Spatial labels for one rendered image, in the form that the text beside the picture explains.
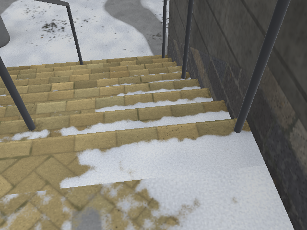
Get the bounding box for stairs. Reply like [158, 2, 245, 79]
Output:
[0, 55, 231, 143]

